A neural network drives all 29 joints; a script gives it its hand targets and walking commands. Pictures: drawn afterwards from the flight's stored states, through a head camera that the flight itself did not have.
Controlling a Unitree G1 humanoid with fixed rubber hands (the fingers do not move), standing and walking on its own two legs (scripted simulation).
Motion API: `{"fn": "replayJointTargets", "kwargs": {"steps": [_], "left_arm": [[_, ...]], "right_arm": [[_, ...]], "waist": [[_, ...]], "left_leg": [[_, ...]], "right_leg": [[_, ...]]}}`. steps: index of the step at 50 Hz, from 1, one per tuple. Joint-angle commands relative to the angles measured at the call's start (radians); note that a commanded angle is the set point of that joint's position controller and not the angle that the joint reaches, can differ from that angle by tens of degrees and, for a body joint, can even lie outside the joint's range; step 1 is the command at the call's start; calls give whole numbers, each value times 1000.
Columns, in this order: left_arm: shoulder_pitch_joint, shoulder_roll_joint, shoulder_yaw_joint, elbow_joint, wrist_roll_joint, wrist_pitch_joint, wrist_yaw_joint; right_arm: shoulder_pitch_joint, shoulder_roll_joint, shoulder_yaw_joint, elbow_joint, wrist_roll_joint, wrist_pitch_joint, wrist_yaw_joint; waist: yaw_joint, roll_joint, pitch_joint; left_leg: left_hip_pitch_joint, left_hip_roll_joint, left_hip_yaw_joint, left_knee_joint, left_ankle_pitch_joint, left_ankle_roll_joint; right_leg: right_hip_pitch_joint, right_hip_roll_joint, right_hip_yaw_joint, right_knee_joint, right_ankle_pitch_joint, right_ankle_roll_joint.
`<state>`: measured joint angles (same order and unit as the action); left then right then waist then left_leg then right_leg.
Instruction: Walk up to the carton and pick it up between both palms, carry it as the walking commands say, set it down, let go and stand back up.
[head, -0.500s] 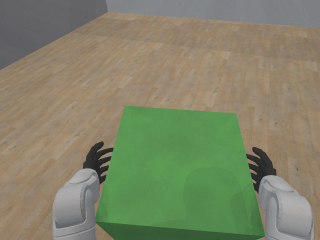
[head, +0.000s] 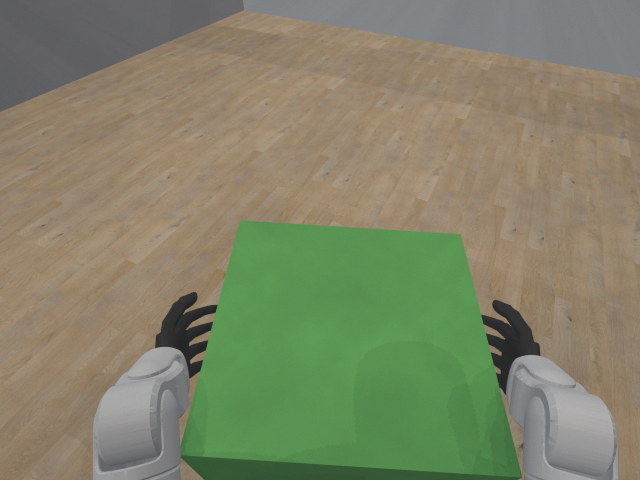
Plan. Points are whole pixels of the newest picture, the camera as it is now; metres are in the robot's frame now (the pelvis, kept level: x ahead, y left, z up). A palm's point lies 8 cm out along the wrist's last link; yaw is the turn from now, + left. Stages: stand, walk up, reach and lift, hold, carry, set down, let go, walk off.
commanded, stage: carry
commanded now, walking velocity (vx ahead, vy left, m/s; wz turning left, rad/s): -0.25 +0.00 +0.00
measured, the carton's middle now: (341, 363) +0.28 +0.01 +0.00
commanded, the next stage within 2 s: none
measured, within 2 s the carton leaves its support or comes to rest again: neither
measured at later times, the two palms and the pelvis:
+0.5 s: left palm out of the picture +0.05 +0.13 +0.09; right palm out of the picture +0.04 -0.25 +0.08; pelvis -0.20 -0.04 +0.00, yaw -1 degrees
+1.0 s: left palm out of the picture -0.08 +0.12 +0.08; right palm out of the picture -0.10 -0.26 +0.08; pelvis -0.34 -0.05 -0.01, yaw -1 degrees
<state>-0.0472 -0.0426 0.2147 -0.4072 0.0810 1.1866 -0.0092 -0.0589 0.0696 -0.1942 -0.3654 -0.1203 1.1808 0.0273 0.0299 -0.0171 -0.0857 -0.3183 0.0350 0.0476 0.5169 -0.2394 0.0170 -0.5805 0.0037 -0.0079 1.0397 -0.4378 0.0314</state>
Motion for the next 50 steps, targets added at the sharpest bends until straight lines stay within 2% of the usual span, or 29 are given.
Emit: {"fn": "replayJointTargets", "kwargs": {"steps": [1,5,7,8,9,10,11,12,13,14,16,17,23,25,26,27,28,29,30,32,34,38,39,40,42,43,44,47,50], "left_arm": [[-517,-815,-835,-94,-437,2,-228],[-466,-806,-822,-65,-422,11,-229],[-432,-816,-815,-47,-411,11,-232],[-415,-822,-810,-44,-404,9,-232],[-404,-825,-803,-39,-396,7,-232],[-391,-820,-791,-32,-387,7,-234],[-364,-811,-781,-34,-370,-4,-232],[-424,-819,-785,-85,-384,-12,-235],[-454,-808,-782,-99,-380,-14,-233],[-455,-797,-784,-130,-368,-18,-227],[-438,-793,-786,-149,-357,-15,-217],[-415,-794,-775,-140,-354,-11,-214],[-342,-763,-759,-88,-333,4,-208],[-357,-762,-765,-77,-330,7,-211],[-362,-765,-770,-73,-332,8,-213],[-372,-772,-780,-69,-336,8,-214],[-394,-772,-792,-70,-343,7,-216],[-434,-783,-801,-90,-351,6,-220],[-499,-808,-822,-113,-375,0,-227],[-572,-832,-846,-70,-402,-4,-238],[-574,-843,-853,-70,-429,-1,-244],[-548,-821,-837,-53,-442,14,-247],[-529,-822,-829,-37,-437,18,-247],[-514,-825,-820,-21,-431,19,-246],[-480,-834,-804,2,-412,24,-247],[-451,-841,-799,28,-393,20,-248],[-455,-852,-788,25,-385,13,-246],[-503,-835,-780,-15,-377,6,-230],[-493,-825,-779,-36,-362,14,-218]], "right_arm": [[-438,728,716,-163,394,-2,204],[-418,716,724,-156,380,3,203],[-414,719,733,-156,377,1,206],[-412,717,736,-154,378,0,208],[-410,717,740,-150,378,-1,210],[-416,718,752,-143,379,0,211],[-464,729,776,-182,392,1,221],[-546,746,800,-219,421,-4,224],[-572,764,821,-203,436,-7,226],[-552,771,829,-189,450,-9,229],[-549,766,845,-208,474,-11,228],[-555,756,849,-219,485,-11,225],[-490,721,821,-164,478,6,217],[-475,725,805,-127,470,7,222],[-471,728,794,-112,466,6,226],[-477,729,779,-101,459,4,228],[-487,731,762,-92,456,5,232],[-469,733,751,-63,442,-1,235],[-493,752,758,-77,442,-10,235],[-558,755,758,-116,440,-11,227],[-538,753,747,-137,418,-8,215],[-479,739,735,-124,390,4,196],[-470,735,734,-115,386,6,194],[-466,729,732,-101,383,8,195],[-448,735,738,-80,379,9,200],[-462,748,753,-89,380,12,206],[-518,755,770,-124,397,11,215],[-631,770,801,-158,455,15,232],[-624,769,801,-132,484,22,241]], "waist": [[-37,187,-209],[-47,248,-246],[-43,253,-259],[-37,226,-261],[-43,170,-262],[-43,42,-262],[-29,-287,-201],[-20,-321,-204],[-23,-203,-206],[-31,-135,-197],[-39,-153,-196],[-36,-158,-210],[-29,-205,-265],[-35,-194,-273],[-37,-176,-272],[-30,-148,-258],[-24,-72,-245],[-31,155,-210],[-43,261,-115],[-50,136,-60],[-44,131,-78],[-46,166,-166],[-41,160,-186],[-35,153,-207],[-38,104,-257],[-46,-21,-246],[-41,-72,-259],[-36,-84,-168],[-35,-59,-159]], "left_leg": [[169,246,-140,-114,496,111],[200,266,-206,-128,478,113],[195,252,-207,-111,445,100],[159,230,-184,-85,424,69],[78,199,-159,-45,354,22],[-38,154,-128,28,187,-26],[-231,41,5,119,-109,-71],[-196,5,26,396,-338,-69],[-184,-16,-11,566,-326,-50],[-184,-17,-23,648,-283,-41],[-224,-19,-13,672,-236,-44],[-237,-28,-2,637,-242,-53],[-108,-58,10,269,-302,-41],[-18,-69,29,66,-230,-26],[61,-61,40,-92,-144,-22],[144,-30,11,-205,-104,-19],[238,51,-79,-239,-134,-15],[216,231,-290,-272,-243,42],[-4,339,-328,-341,-247,94],[-122,267,-209,-336,-235,105],[-42,224,-139,-295,-119,89],[130,213,-135,-166,216,80],[137,207,-132,-131,267,69],[118,194,-124,-99,278,46],[60,163,-123,-31,309,6],[2,119,-86,-39,255,-12],[28,92,-42,-24,90,-14],[12,57,-35,-53,-102,-12],[-22,63,-45,-96,-158,-12]], "right_leg": [[-19,-1,21,44,-44,18],[93,3,-57,-237,-91,11],[174,11,-75,-451,3,-3],[255,-4,-72,-610,116,-4],[352,-56,-18,-687,157,-6],[436,-183,106,-734,181,-18],[395,-399,322,-721,480,-147],[317,-444,306,-701,693,-228],[281,-394,228,-689,673,-225],[246,-343,152,-686,590,-202],[297,-273,81,-661,567,-170],[348,-256,82,-655,574,-167],[473,-302,216,-719,473,-192],[455,-281,205,-728,353,-171],[413,-259,186,-733,266,-136],[338,-231,174,-740,168,-88],[228,-207,147,-697,131,-46],[104,-102,20,-610,159,35],[134,-92,-51,-431,85,26],[164,-72,-27,-216,91,8],[94,-68,-11,-160,93,-1],[125,-57,-46,-361,42,3],[174,-55,-56,-468,92,5],[253,-68,-54,-580,190,9],[376,-168,25,-616,287,1],[365,-210,62,-564,404,-25],[316,-208,75,-603,361,-38],[201,-197,95,-731,-56,-36],[210,-171,66,-716,-101,-25]]}}
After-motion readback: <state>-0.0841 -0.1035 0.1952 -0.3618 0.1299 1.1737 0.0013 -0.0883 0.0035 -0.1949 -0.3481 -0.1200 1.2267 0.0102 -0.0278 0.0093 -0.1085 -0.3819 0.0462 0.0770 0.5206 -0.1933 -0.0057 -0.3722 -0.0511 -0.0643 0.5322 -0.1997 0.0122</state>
